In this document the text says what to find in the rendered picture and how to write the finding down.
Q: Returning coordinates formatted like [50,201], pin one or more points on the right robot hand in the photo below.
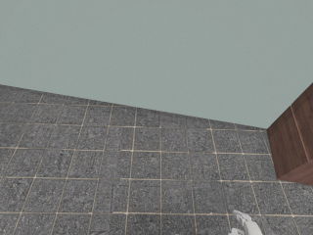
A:
[250,227]

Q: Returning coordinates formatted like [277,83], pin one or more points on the cupboard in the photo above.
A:
[290,139]

